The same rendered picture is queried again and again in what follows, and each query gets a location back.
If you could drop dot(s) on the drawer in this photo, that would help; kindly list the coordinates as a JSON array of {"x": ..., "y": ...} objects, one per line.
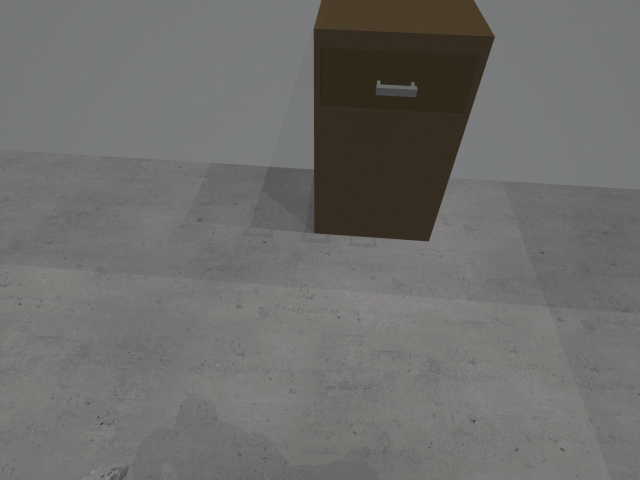
[{"x": 443, "y": 80}]

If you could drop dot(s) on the handle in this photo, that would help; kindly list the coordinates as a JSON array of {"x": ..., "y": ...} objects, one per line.
[{"x": 396, "y": 90}]

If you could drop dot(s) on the cabinet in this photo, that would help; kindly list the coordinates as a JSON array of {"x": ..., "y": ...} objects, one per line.
[{"x": 383, "y": 173}]

